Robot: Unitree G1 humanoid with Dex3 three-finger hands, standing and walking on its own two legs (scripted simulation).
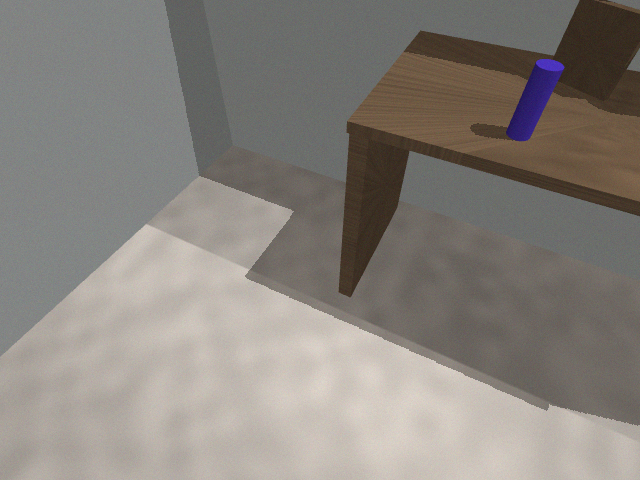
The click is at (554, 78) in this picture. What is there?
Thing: squat round
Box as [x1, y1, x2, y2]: [506, 59, 563, 140]
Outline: 561,63 550,59 540,59 536,61 507,128 506,133 509,137 516,140 526,140 529,138 563,69 563,65
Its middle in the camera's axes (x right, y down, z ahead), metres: +0.44 -0.28 +0.79
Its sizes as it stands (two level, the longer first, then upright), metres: 0.051 0.051 0.157
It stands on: a support 0.76 m high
